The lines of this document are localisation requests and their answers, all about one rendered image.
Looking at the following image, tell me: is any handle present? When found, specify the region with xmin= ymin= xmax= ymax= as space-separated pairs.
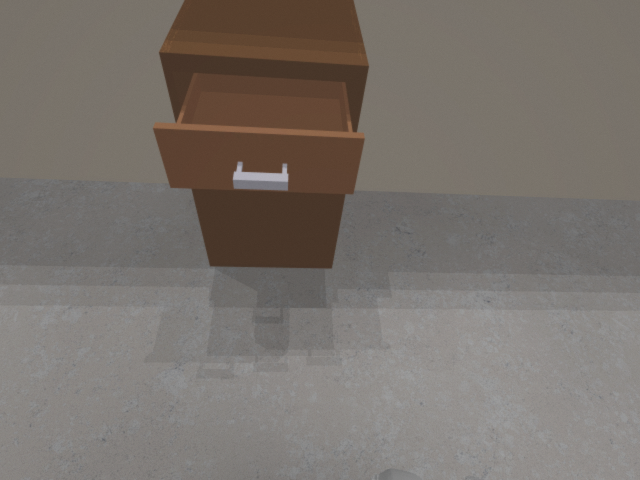
xmin=233 ymin=162 xmax=288 ymax=191

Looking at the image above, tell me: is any cabinet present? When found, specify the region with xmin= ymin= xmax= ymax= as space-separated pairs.
xmin=159 ymin=0 xmax=369 ymax=269

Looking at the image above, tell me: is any drawer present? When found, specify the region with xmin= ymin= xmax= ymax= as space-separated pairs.
xmin=153 ymin=73 xmax=365 ymax=194

